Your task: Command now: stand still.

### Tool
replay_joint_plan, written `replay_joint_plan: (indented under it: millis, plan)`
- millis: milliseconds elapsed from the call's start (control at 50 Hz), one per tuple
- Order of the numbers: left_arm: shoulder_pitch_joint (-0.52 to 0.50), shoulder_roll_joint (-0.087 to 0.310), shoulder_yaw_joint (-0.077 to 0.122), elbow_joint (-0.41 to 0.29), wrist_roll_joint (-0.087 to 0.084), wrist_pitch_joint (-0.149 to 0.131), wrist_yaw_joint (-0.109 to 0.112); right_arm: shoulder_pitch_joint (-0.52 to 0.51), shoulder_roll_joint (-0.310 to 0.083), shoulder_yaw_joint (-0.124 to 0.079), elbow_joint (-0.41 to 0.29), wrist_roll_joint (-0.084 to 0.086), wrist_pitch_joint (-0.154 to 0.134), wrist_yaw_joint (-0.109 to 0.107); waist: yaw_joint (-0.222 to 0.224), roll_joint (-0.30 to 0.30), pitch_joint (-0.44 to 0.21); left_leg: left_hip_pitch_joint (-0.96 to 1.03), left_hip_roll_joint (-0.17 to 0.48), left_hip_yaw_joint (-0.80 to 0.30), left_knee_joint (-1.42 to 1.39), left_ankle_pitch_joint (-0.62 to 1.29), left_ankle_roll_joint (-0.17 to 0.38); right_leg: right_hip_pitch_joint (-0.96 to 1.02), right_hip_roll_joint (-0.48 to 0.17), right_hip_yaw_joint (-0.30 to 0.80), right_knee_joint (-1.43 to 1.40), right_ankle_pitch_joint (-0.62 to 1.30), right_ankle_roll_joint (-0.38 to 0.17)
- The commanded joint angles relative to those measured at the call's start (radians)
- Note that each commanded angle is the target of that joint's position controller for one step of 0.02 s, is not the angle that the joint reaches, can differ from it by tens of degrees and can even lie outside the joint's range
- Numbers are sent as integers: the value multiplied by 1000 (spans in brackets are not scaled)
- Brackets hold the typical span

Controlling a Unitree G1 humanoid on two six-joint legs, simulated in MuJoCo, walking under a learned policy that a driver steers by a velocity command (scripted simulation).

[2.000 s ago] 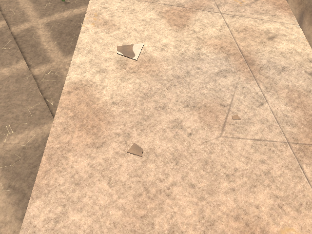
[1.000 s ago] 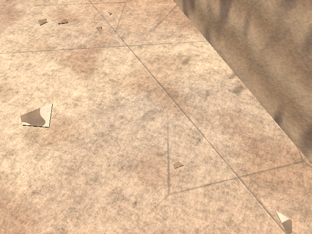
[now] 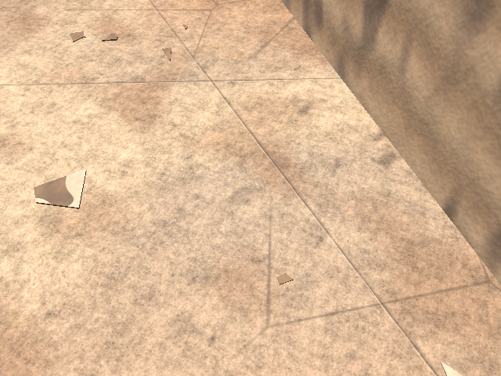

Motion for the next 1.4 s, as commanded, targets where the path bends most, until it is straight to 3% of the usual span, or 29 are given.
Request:
replay_joint_plan:
  millis: [20, 500, 540, 580, 620, 660, 700, 720, 740, 760, 780, 800, 820, 840, 880, 940, 1000, 1080, 1140, 1180, 1220, 1240, 1260, 1280, 1300, 1320, 1340, 1360, 1400]
  plan:
    - [56, 100, 15, -12, 0, -6, 3, 20, -100, -14, -20, 0, -7, -4, 1, -11, 10, 91, 3, 7, -43, 144, 32, -133, -41, 32, -118, 154, -8]
    - [125, 68, 4, 27, -4, -6, 5, 81, -71, 0, 4, 3, -7, -7, 5, -8, 25, 76, -3, 7, -41, 138, 37, -142, -36, 15, -117, 143, -4]
    - [152, 74, 8, 39, -10, -2, 10, 97, -56, 3, 15, 6, -5, -8, 9, -32, 19, 61, -47, 53, -4, -93, 40, -148, -29, 22, -145, -123, -25]
    - [154, 132, 27, 20, -21, -1, 16, 69, -61, 0, -4, 9, -15, -6, 28, -104, 92, -72, -89, 103, 113, -310, 51, -182, -107, 144, -215, -446, -96]
    - [174, 196, 52, 10, -32, -17, 15, 8, -31, 8, -44, 13, -51, 11, 53, -195, 165, -199, -41, 95, 295, -222, 68, -180, -289, 381, -321, -541, -198]
    - [137, 173, 53, -9, -28, -37, 12, 1, -35, 6, -64, 27, -86, 31, 33, -181, 203, -284, 17, 55, 331, -253, 102, -136, -345, 427, -323, -415, -227]
    - [78, 160, 51, -31, -42, -40, 4, 79, -35, 1, -48, 37, -110, 44, -26, -145, 173, -128, 12, 84, 106, -218, 128, -151, -282, 301, -254, -284, -171]
    - [59, 155, 50, -40, -44, -37, 0, 171, -41, -10, -4, 35, -114, 47, -60, -114, 130, 62, -40, 127, 10, -113, 117, -220, -217, 218, -184, -205, -140]
    - [39, 150, 47, -54, -40, -42, -2, 273, -67, -26, 32, 26, -113, 48, -95, -58, 82, 218, -37, 78, -20, -60, 111, -289, -152, 138, -45, -44, -111]
    - [17, 93, 30, -78, -30, -54, -6, 418, -155, -53, 52, 24, -114, 44, -141, 173, 13, 375, 156, -239, -168, -165, 182, -433, -30, -20, 314, 15, -43]
    - [23, 45, 20, -112, -35, -73, -4, 511, -220, -58, 57, 16, -125, 58, -141, 332, -45, 455, 347, -667, -331, -275, 310, -601, 51, -1, 585, -212, -24]
    - [21, 83, 29, -112, -53, -86, -9, 404, -151, -33, 35, 7, -139, 58, -78, 178, 23, 382, 381, -677, -331, -328, 320, -670, -22, 84, 750, -185, -45]
    - [6, 94, 31, -112, -59, -96, -19, 307, -106, -20, -2, 10, -145, 61, -48, 104, 80, 321, 339, -536, -327, -296, 287, -697, -73, 90, 785, -77, -69]
    - [2, 99, 37, -106, -50, -102, -22, 248, -94, -12, -26, 9, -145, 66, -27, 65, 84, 290, 288, -413, -339, -221, 252, -685, -109, 72, 752, 18, -80]
    - [-28, 134, 59, -107, -34, -101, -28, 244, -50, 6, -34, 3, -133, 69, -17, 69, 79, 269, 201, -214, -346, 28, 199, -635, -146, 32, 655, 123, -72]
    - [-82, 82, 54, -125, -28, -83, -40, 328, -72, 8, -21, -3, -118, 51, -27, 68, 62, 279, 174, -108, -345, 262, 210, -644, -148, -21, 572, 180, -30]
    - [-245, 56, 38, -193, -26, -80, -41, 323, -107, 5, -41, -8, -108, 34, -48, 51, 96, 226, 168, -63, -379, 286, 220, -644, -134, -42, 358, 270, 2]
    - [-380, 64, 28, -243, -34, -85, -56, 370, -128, -3, -42, 4, -107, 26, -73, 70, 125, 210, 175, -22, -411, 261, 221, -553, -90, -77, 155, 367, -3]
    - [-423, 83, 29, -273, -37, -94, -72, 371, -134, -13, -38, 15, -102, 23, -49, 73, 129, 305, 215, -5, -370, 351, 208, -535, -81, -60, 76, 352, -41]
    - [-360, 124, 46, -266, -36, -99, -77, 342, -158, -23, -50, 10, -94, 23, 7, 100, 57, 368, 228, 13, -261, 634, 187, -416, -42, -78, 62, 298, -74]
    - [-90, 199, 89, -189, -40, -95, -67, 308, -162, -25, -66, -2, -77, 25, 146, 125, -119, 321, 180, 58, 62, 898, 148, -64, 18, -112, 66, 272, -124]
    - [95, 262, 109, -147, -29, -88, -56, 299, -136, -11, -93, -13, -77, 29, 210, 54, -250, 81, 134, 75, 365, 636, 120, 259, -143, 78, 90, 221, -184]
    - [190, 334, 122, -117, -12, -86, -61, 447, 36, 33, -99, -4, -100, 47, 120, -243, -446, -292, -77, 41, 765, -141, 57, 596, -414, 621, -47, -52, -368]
    - [156, 237, 94, -114, -16, -86, -62, 370, -47, 14, -94, 24, -134, 52, 149, -197, -414, -405, -71, -102, 909, -327, 80, 550, -405, 772, -200, -117, -338]
    - [44, 195, 80, -128, -20, -92, -60, 259, -115, -6, -142, 53, -153, 53, 118, -174, -225, -489, -16, -77, 937, -267, 100, 394, -376, 604, -215, -52, -283]
    - [-57, 160, 68, -152, -17, -98, -61, 193, -131, -8, -161, 53, -160, 44, 81, -62, -146, -444, 43, -56, 888, -168, 108, 218, -342, 458, -236, 85, -252]
    - [-110, 132, 59, -156, -6, -104, -68, 168, -128, -19, -162, 38, -155, 35, 43, -20, -91, -390, 79, -39, 826, -111, 105, 74, -305, 346, -259, 199, -233]
    - [-128, 108, 52, -149, 4, -110, -71, 195, -112, -24, -158, 28, -140, 31, 3, -42, -84, -315, 112, -47, 779, -78, 107, -11, -267, 268, -285, 235, -218]
    - [-109, 104, 50, -126, 0, -112, -72, 226, -69, -23, -154, 25, -113, 28, -24, -68, -55, -270, 126, -33, 713, -71, 100, -95, -239, 196, -336, 250, -227]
